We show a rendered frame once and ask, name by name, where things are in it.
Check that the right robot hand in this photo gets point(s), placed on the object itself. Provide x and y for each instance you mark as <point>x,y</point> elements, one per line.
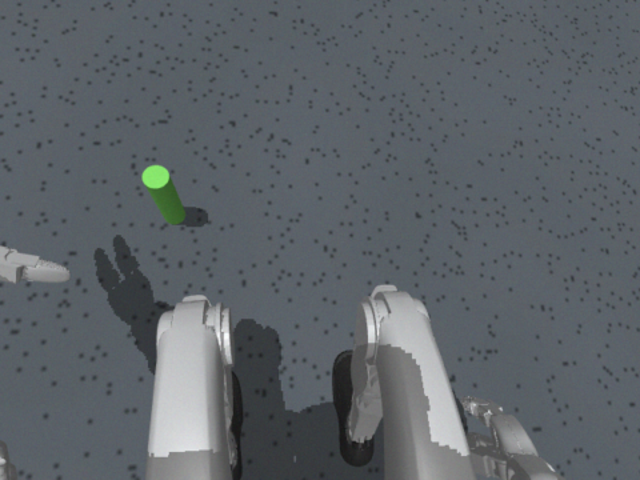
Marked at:
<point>509,439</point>

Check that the left robot hand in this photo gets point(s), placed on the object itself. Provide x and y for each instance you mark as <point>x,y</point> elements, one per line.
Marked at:
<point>15,266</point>

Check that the right robot arm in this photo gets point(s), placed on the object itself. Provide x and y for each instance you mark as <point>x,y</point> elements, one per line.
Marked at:
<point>530,467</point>

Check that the left robot arm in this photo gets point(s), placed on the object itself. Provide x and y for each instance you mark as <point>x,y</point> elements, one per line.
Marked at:
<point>7,470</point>

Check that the can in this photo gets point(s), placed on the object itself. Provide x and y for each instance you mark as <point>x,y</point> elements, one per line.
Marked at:
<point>160,186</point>

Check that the right robot foot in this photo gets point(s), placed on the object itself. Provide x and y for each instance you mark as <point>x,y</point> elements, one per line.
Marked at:
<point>353,453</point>

